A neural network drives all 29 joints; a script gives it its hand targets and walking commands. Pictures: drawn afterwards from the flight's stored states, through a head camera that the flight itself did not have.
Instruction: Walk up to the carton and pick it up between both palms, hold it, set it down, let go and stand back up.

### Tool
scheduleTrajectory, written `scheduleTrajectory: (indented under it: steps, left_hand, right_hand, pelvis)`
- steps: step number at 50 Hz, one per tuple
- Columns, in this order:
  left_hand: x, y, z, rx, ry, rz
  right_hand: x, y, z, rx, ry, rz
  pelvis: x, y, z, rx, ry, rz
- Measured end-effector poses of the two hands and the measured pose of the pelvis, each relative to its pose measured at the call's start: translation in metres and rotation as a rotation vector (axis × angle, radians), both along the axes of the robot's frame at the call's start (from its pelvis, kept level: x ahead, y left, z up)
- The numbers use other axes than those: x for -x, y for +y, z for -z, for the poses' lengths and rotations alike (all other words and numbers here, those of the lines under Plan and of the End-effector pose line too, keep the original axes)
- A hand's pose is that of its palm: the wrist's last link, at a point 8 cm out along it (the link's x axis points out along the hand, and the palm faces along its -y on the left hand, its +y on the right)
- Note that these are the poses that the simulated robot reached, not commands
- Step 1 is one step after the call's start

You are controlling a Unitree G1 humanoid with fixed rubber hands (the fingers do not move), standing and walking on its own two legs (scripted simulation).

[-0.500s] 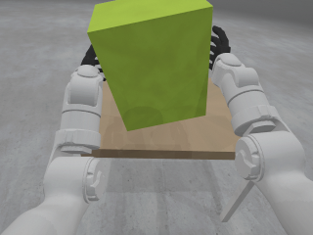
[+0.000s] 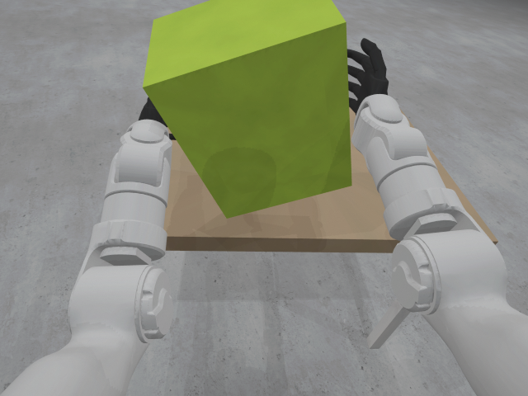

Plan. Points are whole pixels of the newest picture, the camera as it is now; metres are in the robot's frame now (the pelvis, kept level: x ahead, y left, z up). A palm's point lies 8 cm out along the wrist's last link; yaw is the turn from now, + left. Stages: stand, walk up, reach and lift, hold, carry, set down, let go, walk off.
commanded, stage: set down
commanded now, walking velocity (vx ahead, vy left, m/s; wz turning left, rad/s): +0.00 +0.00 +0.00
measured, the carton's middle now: (261, 110) +0.47 +0.02 +0.24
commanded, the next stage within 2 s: none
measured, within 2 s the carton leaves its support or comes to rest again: neither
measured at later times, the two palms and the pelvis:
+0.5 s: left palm (161, 140) +0.44 +0.17 +0.20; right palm (366, 109) +0.44 -0.13 +0.26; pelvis +0.01 +0.00 +0.00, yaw +0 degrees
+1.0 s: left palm (164, 148) +0.45 +0.17 +0.17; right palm (360, 115) +0.45 -0.13 +0.25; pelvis +0.02 -0.01 +0.00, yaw +0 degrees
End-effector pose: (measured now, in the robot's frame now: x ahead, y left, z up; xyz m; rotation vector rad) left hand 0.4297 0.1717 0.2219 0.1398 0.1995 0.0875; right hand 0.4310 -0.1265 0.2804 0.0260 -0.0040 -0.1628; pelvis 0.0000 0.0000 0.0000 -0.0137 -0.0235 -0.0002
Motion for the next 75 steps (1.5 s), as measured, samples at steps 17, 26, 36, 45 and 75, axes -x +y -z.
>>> scheduleTrajectory:
  steps: [17,26,36,45,75]
  left_hand:
    - [-0.009,-0.005,0.021,0.017,0.035,0.018]
    - [-0.013,-0.006,0.026,0.042,0.031,0.019]
    - [-0.017,-0.007,0.039,0.044,0.066,0.027]
    - [-0.022,-0.006,0.042,0.063,0.053,0.025]
    - [-0.032,-0.001,0.076,0.081,0.119,0.036]
  right_hand:
    - [-0.006,-0.004,0.016,0.026,0.032,0.014]
    - [-0.010,-0.004,0.017,0.030,0.025,0.018]
    - [-0.013,-0.004,0.028,0.016,0.061,0.027]
    - [-0.018,-0.003,0.029,0.027,0.045,0.026]
    - [-0.029,0.002,0.059,0.015,0.105,0.027]
  pelvis:
    - [-0.005,-0.002,0.000,-0.003,0.007,0.000]
    - [-0.008,-0.004,-0.001,-0.005,0.014,0.000]
    - [-0.013,-0.005,-0.001,-0.007,0.022,0.000]
    - [-0.016,-0.005,-0.002,-0.007,0.028,0.000]
    - [-0.024,-0.006,-0.002,-0.011,0.042,-0.001]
